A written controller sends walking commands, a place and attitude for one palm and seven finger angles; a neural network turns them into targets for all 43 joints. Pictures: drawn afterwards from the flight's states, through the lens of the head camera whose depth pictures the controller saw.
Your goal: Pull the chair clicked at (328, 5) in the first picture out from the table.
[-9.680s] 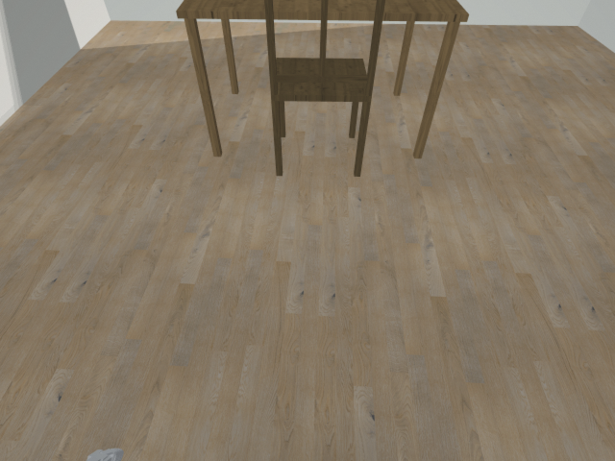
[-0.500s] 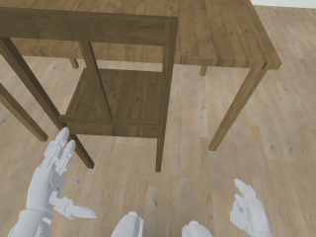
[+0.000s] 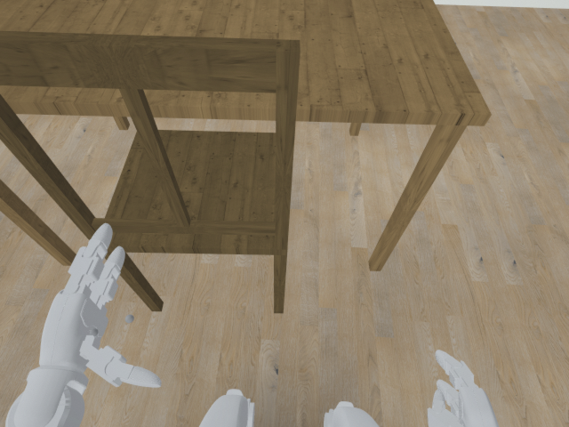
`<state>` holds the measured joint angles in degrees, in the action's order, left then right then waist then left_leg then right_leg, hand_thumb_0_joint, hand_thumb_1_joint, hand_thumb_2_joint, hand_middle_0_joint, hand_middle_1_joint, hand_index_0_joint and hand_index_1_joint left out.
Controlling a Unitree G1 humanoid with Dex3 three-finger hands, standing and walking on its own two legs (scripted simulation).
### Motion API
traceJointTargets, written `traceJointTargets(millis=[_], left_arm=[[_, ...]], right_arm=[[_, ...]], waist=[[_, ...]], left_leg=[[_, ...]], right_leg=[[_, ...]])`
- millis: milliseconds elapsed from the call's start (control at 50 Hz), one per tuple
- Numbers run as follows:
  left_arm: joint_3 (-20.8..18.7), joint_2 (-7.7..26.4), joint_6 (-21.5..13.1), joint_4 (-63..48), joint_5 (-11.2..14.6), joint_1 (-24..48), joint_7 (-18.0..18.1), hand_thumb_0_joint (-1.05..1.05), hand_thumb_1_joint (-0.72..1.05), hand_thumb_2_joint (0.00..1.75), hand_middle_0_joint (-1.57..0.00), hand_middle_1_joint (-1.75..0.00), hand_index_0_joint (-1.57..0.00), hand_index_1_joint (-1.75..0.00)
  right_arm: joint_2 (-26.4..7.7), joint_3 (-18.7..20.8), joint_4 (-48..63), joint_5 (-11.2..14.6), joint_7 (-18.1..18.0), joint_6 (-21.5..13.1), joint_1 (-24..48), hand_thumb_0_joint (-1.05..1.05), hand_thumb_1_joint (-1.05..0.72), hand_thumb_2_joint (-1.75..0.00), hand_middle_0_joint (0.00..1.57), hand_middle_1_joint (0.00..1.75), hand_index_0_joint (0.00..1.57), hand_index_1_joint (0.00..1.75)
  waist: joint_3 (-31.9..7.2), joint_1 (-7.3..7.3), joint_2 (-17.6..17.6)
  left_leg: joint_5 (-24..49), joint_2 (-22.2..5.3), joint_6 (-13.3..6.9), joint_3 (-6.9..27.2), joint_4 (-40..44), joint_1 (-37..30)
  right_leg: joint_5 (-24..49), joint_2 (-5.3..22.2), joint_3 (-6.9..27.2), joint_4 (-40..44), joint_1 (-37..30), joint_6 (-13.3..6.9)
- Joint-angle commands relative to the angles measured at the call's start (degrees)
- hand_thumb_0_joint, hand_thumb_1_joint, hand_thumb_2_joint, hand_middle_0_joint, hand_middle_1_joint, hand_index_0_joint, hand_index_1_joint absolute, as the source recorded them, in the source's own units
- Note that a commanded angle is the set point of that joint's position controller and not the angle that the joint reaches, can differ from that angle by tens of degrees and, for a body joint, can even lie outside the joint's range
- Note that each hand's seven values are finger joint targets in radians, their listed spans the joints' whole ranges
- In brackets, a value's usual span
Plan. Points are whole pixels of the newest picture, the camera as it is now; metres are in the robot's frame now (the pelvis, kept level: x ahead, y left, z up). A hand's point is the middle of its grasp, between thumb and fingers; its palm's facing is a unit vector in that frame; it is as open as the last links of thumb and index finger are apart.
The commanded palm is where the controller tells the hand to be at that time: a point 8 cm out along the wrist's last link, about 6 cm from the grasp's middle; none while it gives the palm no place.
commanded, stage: raise the hand toward the chair's back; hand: left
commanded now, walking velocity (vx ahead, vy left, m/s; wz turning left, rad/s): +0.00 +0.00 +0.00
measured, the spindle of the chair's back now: (163, 169) +0.51 +0.24 +0.02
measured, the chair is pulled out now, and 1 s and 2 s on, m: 0.00 0.00 0.00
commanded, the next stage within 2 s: aim the fingers beside a spindle in 0.28 s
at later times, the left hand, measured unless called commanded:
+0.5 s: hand (133, 321) +0.24 +0.20 +0.04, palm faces +0.04 -1.00 -0.05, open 17.0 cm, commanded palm +0.23 +0.26 +0.04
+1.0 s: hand (146, 293) +0.28 +0.20 +0.02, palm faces +0.01 -1.00 -0.04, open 17.0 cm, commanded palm +0.27 +0.25 +0.02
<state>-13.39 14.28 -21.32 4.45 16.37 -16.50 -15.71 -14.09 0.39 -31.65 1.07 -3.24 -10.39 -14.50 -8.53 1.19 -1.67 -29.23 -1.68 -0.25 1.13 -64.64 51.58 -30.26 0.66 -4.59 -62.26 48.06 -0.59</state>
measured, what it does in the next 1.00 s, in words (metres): stands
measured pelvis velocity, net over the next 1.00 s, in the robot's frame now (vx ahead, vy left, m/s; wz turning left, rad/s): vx -0.01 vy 0.00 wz -0.01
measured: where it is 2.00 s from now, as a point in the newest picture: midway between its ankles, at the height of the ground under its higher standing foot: outside the picture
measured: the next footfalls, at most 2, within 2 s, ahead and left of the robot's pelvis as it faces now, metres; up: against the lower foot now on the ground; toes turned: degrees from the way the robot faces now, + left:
none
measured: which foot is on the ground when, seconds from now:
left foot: down 0.00-1.00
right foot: down 0.00-1.00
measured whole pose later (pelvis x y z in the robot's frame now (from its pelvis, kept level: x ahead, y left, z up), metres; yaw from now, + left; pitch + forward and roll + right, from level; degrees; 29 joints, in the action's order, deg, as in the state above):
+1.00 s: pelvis -0.01 +0.00 -0.01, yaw +0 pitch +18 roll -2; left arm -14.3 14.6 -23.8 15.6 15.4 -3.7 -16.0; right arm -14.4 -0.1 -33.1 0.7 -2.8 -9.7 -13.8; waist -9.0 1.7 -1.7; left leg -29.6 -1.7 -0.2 1.0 -68.3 57.2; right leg -30.8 0.7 -4.3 -66.3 53.9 -0.7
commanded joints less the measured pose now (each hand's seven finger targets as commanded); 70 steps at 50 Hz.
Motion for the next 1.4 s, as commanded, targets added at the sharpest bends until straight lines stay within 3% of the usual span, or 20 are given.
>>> traceJointTargets(millis=[0, 180, 220, 240, 340, 420, 540, 600, 660, 700, 760, 840, 860, 920, 1000, 1060, 1100, 1140, 1280, 1380], left_arm=[[-4.90, 8.57, -5.15, -10.88, 0.65, 2.99, 0.40, 0.00, -0.50, 0.30, -0.06, -0.08, -0.06, -0.08], [-4.01, 7.82, -5.79, -10.39, 0.65, 3.65, -0.13, 0.00, -0.50, 0.30, -0.06, -0.08, -0.06, -0.08], [-3.82, 7.45, -5.63, -9.74, 0.82, 4.02, -0.43, 0.00, -0.50, 0.30, -0.06, -0.08, -0.06, -0.08], [-4.05, 7.84, -5.73, -10.19, 0.82, 4.34, -0.47, 0.00, -0.50, 0.30, -0.06, -0.08, -0.06, -0.08], [-4.28, 8.24, -5.74, -10.82, 0.93, 4.60, -0.70, 0.00, -0.50, 0.30, -0.06, -0.08, -0.06, -0.08], [-3.86, 8.00, -5.98, -8.27, 0.65, 8.82, -0.65, 0.00, -0.50, 0.30, -0.06, -0.08, -0.06, -0.08], [-2.66, 7.64, -6.44, -7.62, 0.64, 12.27, -1.58, 0.00, -0.50, 0.30, -0.06, -0.08, -0.06, -0.08], [-4.91, 9.44, -5.70, -5.15, 0.63, 10.90, -1.33, 0.00, -0.50, 0.30, -0.06, -0.08, -0.06, -0.08], [-5.60, 9.61, -5.42, -3.02, 0.56, 14.37, -1.05, 0.00, -0.50, 0.30, -0.06, -0.08, -0.06, -0.08], [-6.53, 10.54, -5.89, -3.23, 0.55, 14.53, -0.77, 0.00, -0.50, 0.30, -0.06, -0.08, -0.06, -0.08], [-5.46, 9.70, -6.18, -1.94, 0.41, 17.22, -0.79, 0.00, -0.50, 0.30, -0.06, -0.08, -0.06, -0.08], [-3.83, 8.72, -6.68, -2.21, 0.15, 19.06, -0.83, 0.00, -0.50, 0.30, -0.06, -0.08, -0.06, -0.08], [-5.10, 9.56, -6.61, -1.20, 0.28, 18.49, -0.69, 0.00, -0.50, 0.30, -0.06, -0.08, -0.06, -0.08], [-3.82, 8.76, -6.48, -0.08, -0.37, 19.98, -0.62, 0.00, -0.50, 0.30, -0.06, -0.08, -0.06, -0.08], [-5.27, 10.06, -6.47, 1.66, -0.62, 22.03, 0.29, 0.00, -0.50, 0.30, -0.06, -0.08, -0.06, -0.08], [-4.09, 9.15, -6.98, 1.75, -1.16, 25.56, 0.57, 0.00, -0.50, 0.30, -0.06, -0.08, -0.06, -0.08], [-5.97, 11.34, -7.31, 2.42, -1.15, 26.35, 0.82, 0.00, -0.50, 0.30, -0.06, -0.08, -0.06, -0.08], [-4.24, 9.54, -7.25, 3.28, -1.40, 28.15, 0.64, 0.00, -0.50, 0.30, -0.06, -0.08, -0.06, -0.08], [-5.82, 11.75, -6.77, 9.87, -2.01, 34.96, 0.57, 0.00, -0.50, 0.30, -0.06, -0.08, -0.06, -0.08], [-5.91, 11.71, -7.52, 10.25, -1.88, 37.24, 0.19, 0.00, -0.50, 0.30, -0.06, -0.08, -0.06, -0.08]], right_arm=[[-7.43, 3.00, 8.26, 0.25, -0.32, -2.99, 2.48, 0.00, -0.90, -0.90, 0.20, 0.30, 0.20, 0.30], [-7.20, 2.90, 8.01, 0.37, -0.22, -2.89, 2.66, 0.00, -0.90, -0.90, 0.20, 0.30, 0.20, 0.30], [-7.12, 2.89, 7.99, 0.41, -0.33, -2.75, 2.74, 0.00, -0.90, -0.90, 0.20, 0.30, 0.20, 0.30], [-7.16, 2.84, 8.02, 0.45, -0.32, -2.79, 2.83, 0.00, -0.90, -0.90, 0.20, 0.30, 0.20, 0.30], [-7.04, 2.72, 8.27, 0.40, -0.39, -2.82, 2.97, 0.00, -0.90, -0.90, 0.20, 0.30, 0.20, 0.30], [-7.31, 2.44, 7.50, 0.30, -0.55, -2.87, 2.98, 0.00, -0.90, -0.90, 0.20, 0.30, 0.20, 0.30], [-7.62, 2.42, 7.58, 0.31, -0.56, -3.51, 2.62, 0.00, -0.90, -0.90, 0.20, 0.30, 0.20, 0.30], [-7.79, 2.58, 7.14, 0.13, -0.49, -3.14, 2.24, 0.00, -0.90, -0.90, 0.20, 0.30, 0.20, 0.30], [-7.83, 2.55, 6.83, 0.17, -0.41, -2.57, 2.35, 0.00, -0.90, -0.90, 0.20, 0.30, 0.20, 0.30], [-7.92, 2.63, 7.00, 0.08, -0.40, -2.50, 2.35, 0.00, -0.90, -0.90, 0.20, 0.30, 0.20, 0.30], [-7.99, 2.49, 6.80, 0.13, -0.25, -2.34, 2.10, 0.00, -0.90, -0.90, 0.20, 0.30, 0.20, 0.30], [-8.14, 2.71, 6.55, 0.05, -0.17, -2.51, 1.66, 0.00, -0.90, -0.90, 0.20, 0.30, 0.20, 0.30], [-8.29, 2.82, 6.30, 0.01, -0.17, -2.43, 1.29, 0.00, -0.90, -0.90, 0.20, 0.30, 0.20, 0.30], [-8.42, 2.74, 6.29, 0.03, -0.04, -2.00, 1.32, 0.00, -0.90, -0.90, 0.20, 0.30, 0.20, 0.30], [-8.66, 2.80, 6.16, -0.18, 0.00, -1.38, 1.03, 0.00, -0.90, -0.90, 0.20, 0.30, 0.20, 0.30], [-8.42, 2.68, 6.05, -0.14, 0.15, -0.93, 1.13, 0.00, -0.90, -0.90, 0.20, 0.30, 0.20, 0.30], [-8.68, 2.79, 5.76, -0.25, 0.03, -0.68, 0.71, 0.00, -0.90, -0.90, 0.20, 0.30, 0.20, 0.30], [-8.47, 2.70, 5.77, -0.30, 0.16, -0.44, 0.84, 0.00, -0.90, -0.90, 0.20, 0.30, 0.20, 0.30], [-8.99, 2.58, 4.75, -0.32, -0.03, 0.63, 0.13, 0.00, -0.90, -0.90, 0.20, 0.30, 0.20, 0.30], [-8.83, 2.72, 4.61, -0.47, 0.26, 1.20, -0.55, 0.00, -0.90, -0.90, 0.20, 0.30, 0.20, 0.30]], waist=[[-12.92, -0.66, -1.17], [-13.09, -0.16, -1.38], [-12.74, 0.21, 0.18], [-12.93, -0.12, -1.34], [-13.37, -0.13, -1.29], [-11.35, 0.94, -0.08], [-14.95, 0.48, -2.17], [-15.41, -0.14, -0.40], [-14.00, 0.41, 0.07], [-14.97, -0.16, -0.63], [-14.60, 0.49, -1.20], [-17.28, 0.65, -2.32], [-17.06, 0.56, -0.76], [-16.45, 0.77, -2.12], [-16.65, 0.68, -0.28], [-17.53, 0.93, -2.29], [-18.23, 0.78, -1.28], [-18.88, 1.19, -1.91], [-18.59, 1.54, -1.54], [-22.54, 1.23, -1.87]], left_leg=[[16.52, 1.54, -0.89, 0.37, 8.90, -10.21], [16.19, 1.65, -1.03, 0.01, 8.56, -10.19], [15.67, 1.67, -1.22, -0.04, 8.21, -9.64], [15.55, 1.68, -1.09, -0.01, 8.38, -9.86], [15.29, 1.66, -1.16, 0.15, 8.55, -10.24], [13.61, 1.63, -1.21, 0.41, 7.54, -8.24], [14.17, 1.64, -1.25, 0.32, 7.12, -9.43], [15.45, 1.55, -1.23, 0.43, 6.92, -8.39], [13.66, 1.60, -1.16, 0.04, 6.36, -6.54], [14.20, 1.51, -1.16, 0.24, 6.42, -6.75], [13.24, 1.45, -1.08, 0.15, 6.32, -6.68], [14.73, 1.29, -1.06, 0.28, 5.92, -8.26], [14.77, 1.21, -1.03, 0.42, 5.84, -7.83], [14.76, 1.19, -0.94, 0.52, 5.77, -7.50], [13.90, 1.11, -1.02, 0.69, 5.38, -6.16], [13.87, 1.08, -0.78, 0.84, 5.33, -7.10], [14.07, 0.85, -0.84, 0.98, 5.01, -6.93], [14.29, 1.01, -0.86, 0.73, 4.55, -6.92], [12.52, 0.94, -0.75, 0.76, 3.52, -4.72], [15.85, 0.90, -0.83, 0.53, 2.58, -6.28]], right_leg=[[14.97, -1.52, 1.17, 8.37, -7.73, -0.61], [15.65, -1.27, 1.91, 8.92, -8.12, -0.36], [15.45, -1.30, 2.14, 9.18, -8.19, -0.18], [15.12, -1.26, 2.12, 9.07, -8.12, -0.33], [14.65, -1.28, 2.11, 9.17, -8.29, -0.33], [13.02, -1.32, 2.30, 8.76, -5.92, -0.19], [13.24, -1.09, 2.57, 7.93, -6.02, -0.43], [14.63, -1.34, 2.36, 7.35, -6.81, -0.45], [13.32, -1.12, 2.81, 7.39, -5.75, -0.18], [13.29, -1.28, 2.64, 6.81, -5.81, -0.45], [12.46, -1.19, 2.75, 6.88, -4.74, -0.40], [13.72, -1.15, 2.50, 5.99, -4.03, -0.46], [13.80, -1.20, 2.32, 5.94, -4.01, -0.41], [13.48, -1.25, 2.12, 5.20, -2.35, -0.51], [12.55, -1.43, 2.16, 4.67, -1.94, -0.57], [12.23, -1.32, 1.94, 4.07, -0.68, -0.69], [12.23, -1.57, 2.04, 3.82, -0.81, -0.77], [12.88, -1.42, 2.28, 3.56, -0.47, -0.62], [11.51, -1.39, 2.52, 2.97, 1.18, -0.71], [14.81, -1.49, 2.87, 2.11, 0.02, -0.67]])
